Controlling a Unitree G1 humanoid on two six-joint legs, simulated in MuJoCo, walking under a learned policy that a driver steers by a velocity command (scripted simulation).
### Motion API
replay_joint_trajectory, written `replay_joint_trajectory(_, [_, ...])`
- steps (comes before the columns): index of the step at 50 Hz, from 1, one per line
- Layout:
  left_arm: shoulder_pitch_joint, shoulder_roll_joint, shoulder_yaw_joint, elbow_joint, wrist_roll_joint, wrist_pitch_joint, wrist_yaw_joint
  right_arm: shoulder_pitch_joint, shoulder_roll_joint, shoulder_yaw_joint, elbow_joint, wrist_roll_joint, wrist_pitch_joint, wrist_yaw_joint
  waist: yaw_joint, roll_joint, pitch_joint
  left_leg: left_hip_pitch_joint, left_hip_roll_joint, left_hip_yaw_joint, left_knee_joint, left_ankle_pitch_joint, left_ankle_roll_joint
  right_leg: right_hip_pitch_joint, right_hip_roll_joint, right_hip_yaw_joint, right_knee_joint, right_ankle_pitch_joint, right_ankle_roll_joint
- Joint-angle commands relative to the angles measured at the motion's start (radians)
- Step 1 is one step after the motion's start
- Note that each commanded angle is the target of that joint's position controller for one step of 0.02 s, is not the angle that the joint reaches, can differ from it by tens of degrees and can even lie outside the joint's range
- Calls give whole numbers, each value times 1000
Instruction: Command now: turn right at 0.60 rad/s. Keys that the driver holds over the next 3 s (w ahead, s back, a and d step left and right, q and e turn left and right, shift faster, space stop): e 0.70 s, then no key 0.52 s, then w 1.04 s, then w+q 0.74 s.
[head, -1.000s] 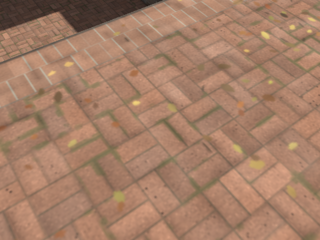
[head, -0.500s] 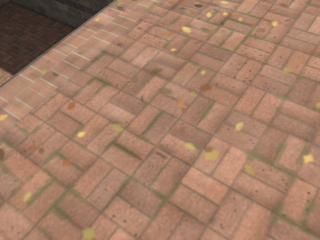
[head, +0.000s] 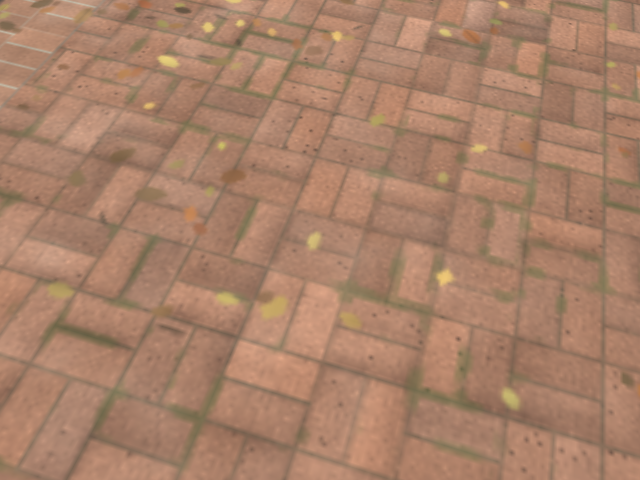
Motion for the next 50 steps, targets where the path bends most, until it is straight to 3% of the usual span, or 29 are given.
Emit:
replay_joint_trajectory(1, [-72, 36, -3, -119, 3, -15, -9, 1, -197, -45, -60, 1, 1, -12, -37, 214, -111, 210, 249, -139, -103, 404, 218, -74, -52, -39, -117, 19, 17])
replay_joint_trajectory(3, [-73, 30, -11, -132, 6, -15, -19, -13, -222, -53, -71, 5, 5, -4, -38, 225, -118, 173, 261, -99, -105, 407, 213, 16, -65, -74, -215, 24, 3])
replay_joint_trajectory(7, [-45, 54, 0, -142, 4, -3, -37, -17, -245, -61, -77, 27, 4, 15, -23, 235, -108, 139, 287, -65, -67, 362, 183, 141, -52, -128, -395, 59, -45])
replay_joint_trajectory(9, [18, 53, 10, -124, 6, 1, -43, -30, -237, -60, -74, 47, 3, 19, 22, 213, -113, 99, 272, -22, 25, 297, 124, 270, -22, -158, -590, 191, -97])
replay_joint_trajectory(10, [66, 82, 25, -108, 7, 0, -34, 26, -197, -50, -52, 43, 0, 25, 31, 141, -131, 18, 233, 33, 136, 206, 61, 407, -12, -123, -679, 305, -133])
replay_joint_trajectory(11, [112, 193, 56, -114, 7, -4, -17, 46, -134, -31, -66, 2, -2, 32, 23, -122, -151, -217, 126, 125, 426, -119, -36, 591, -216, 172, -724, 645, -212])
replay_joint_trajectory(12, [99, 257, 56, -145, 37, -23, -20, -36, -112, -20, -137, -15, -7, 25, 33, -283, -175, -450, -14, 42, 663, -475, -81, 588, -423, 473, -722, 815, -428])
replay_joint_trajectory(13, [111, 195, 41, -144, 49, -48, -32, -92, -167, -36, -143, 1, -8, 19, 85, -144, -214, -456, 4, -79, 791, -456, -73, 555, -403, 436, -747, 733, -456])
replay_joint_trajectory(14, [72, 170, 30, -136, 44, -64, -31, -91, -176, -41, -144, 20, -6, 17, 52, -118, -171, -457, 20, -100, 808, -371, -53, 512, -343, 346, -751, 647, -401])
replay_joint_trajectory(15, [19, 147, 25, -138, 28, -68, -25, -62, -179, -46, -123, 18, -3, 9, 23, -67, -143, -453, 35, -108, 771, -284, -47, 477, -285, 285, -751, 543, -342])
replay_joint_trajectory(16, [-23, 125, 15, -144, 15, -65, -19, -51, -194, -51, -117, 9, 2, 3, 6, -73, -125, -439, 39, -113, 737, -226, -50, 441, -259, 260, -755, 514, -313])
replay_joint_trajectory(19, [-37, 116, 5, -160, 25, -60, -5, -11, -174, -50, -115, 8, 1, 8, -15, -87, -150, -360, -1, -102, 714, -124, -68, 388, -214, 232, -764, 526, -315])
replay_joint_trajectory(23, [-14, 128, 10, -158, 20, -54, 5, -48, -144, -37, -140, 8, -2, 10, 8, -90, -138, -355, -24, -120, 519, -106, -88, 410, -200, 276, -751, 442, -318])
replay_joint_trajectory(28, [-20, 145, 15, -169, 21, -40, -2, -62, -144, -35, -160, 15, -15, 24, 24, -104, -126, -260, -56, -133, 356, -140, -83, 358, -188, 368, -724, 378, -323])
replay_joint_trajectory(32, [-44, 143, 15, -179, 11, -29, -9, -36, -149, -38, -173, 21, -32, 38, 16, -117, -146, -175, -76, -134, 212, -143, -60, 381, -171, 448, -674, 479, -309])
replay_joint_trajectory(34, [-77, 133, 12, -187, -2, -22, -4, 25, -149, -44, -160, 18, -40, 45, -28, -108, -156, -44, -71, -115, 0, 16, -36, 349, -126, 442, -626, 463, -261])
replay_joint_trajectory(35, [-59, 106, 4, -189, -1, -21, 0, 54, -187, -55, -156, 8, -40, 42, -26, -58, -174, 74, 21, -172, -54, 127, -1, 271, -82, 404, -565, 327, -211])
replay_joint_trajectory(36, [9, 39, -14, -179, 17, -22, -2, 50, -245, -62, -172, -7, -32, 35, 24, 175, -194, 174, 236, -362, -83, 316, 84, 149, 41, 233, -343, -27, -144])
replay_joint_trajectory(37, [-8, 100, 6, -204, 11, -33, 2, 53, -268, -64, -163, -34, -30, 39, 26, 352, -129, 115, 369, -578, -108, 431, 263, -27, 131, 101, -153, -287, -90])
replay_joint_trajectory(38, [19, 163, 27, -177, 24, -38, 5, 20, -215, -51, -186, -20, -34, 36, 24, 242, -117, 99, 372, -543, -101, 408, 295, -41, 68, 123, 20, -245, -55])
replay_joint_trajectory(39, [21, 167, 33, -152, 17, -35, 3, -15, -174, -39, -192, -8, -33, 31, 34, 187, -101, 85, 306, -439, -82, 382, 252, -42, 61, 118, 77, -179, -39])
replay_joint_trajectory(40, [33, 136, 29, -128, 14, -24, 8, -36, -161, -33, -199, 1, -31, 28, 39, 156, -92, 90, 248, -363, -70, 347, 212, -43, 57, 111, 102, -136, -20])
replay_joint_trajectory(41, [28, 112, 22, -126, 16, -18, 8, -36, -157, -29, -196, 12, -29, 25, 29, 159, -81, 100, 235, -336, -64, 381, 211, -59, 57, 112, 119, -97, -5])
replay_joint_trajectory(44, [-16, 42, -6, -138, 8, -19, 3, 0, -152, -24, -181, 6, -17, 19, 5, 195, -102, 132, 184, -236, -60, 434, 211, -4, 42, 50, -33, -57, 16])
replay_joint_trajectory(46, [-42, 9, -24, -144, 17, -22, -1, -1, -158, -24, -178, 7, -9, 19, -7, 223, -125, 137, 177, -206, -48, 443, 207, 91, 3, 6, -213, -63, 17])
replay_joint_trajectory(47, [-52, -2, -31, -146, 18, -23, -4, 4, -170, -27, -175, 9, -4, 21, -17, 240, -129, 124, 179, -200, -46, 446, 209, 146, -8, -20, -299, -68, 14])
replay_joint_trajectory(49, [-42, 17, -27, -134, 11, -25, -7, 32, -192, -31, -164, 18, 3, 26, -29, 255, -129, 118, 190, -218, -34, 433, 212, 220, -3, -58, -443, -10, 6])
replay_joint_trajectory(50, [-13, 19, -24, -118, 11, -25, -9, 29, -189, -27, -162, 26, 5, 28, -11, 244, -126, 102, 184, -215, -18, 414, 201, 277, 3, -71, -563, 81, -8])
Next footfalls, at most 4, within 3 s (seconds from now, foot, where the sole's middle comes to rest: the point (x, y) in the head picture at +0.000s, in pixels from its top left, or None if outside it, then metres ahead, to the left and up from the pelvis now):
0.20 right None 0.04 -0.16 -0.78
0.70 left None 0.12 0.05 -0.78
1.06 right None -0.03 -0.18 -0.78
1.52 left None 0.17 -0.01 -0.78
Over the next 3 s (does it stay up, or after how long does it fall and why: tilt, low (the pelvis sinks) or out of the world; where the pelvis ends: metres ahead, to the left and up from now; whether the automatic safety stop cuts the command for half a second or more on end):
stays up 0.81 -0.39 -0.01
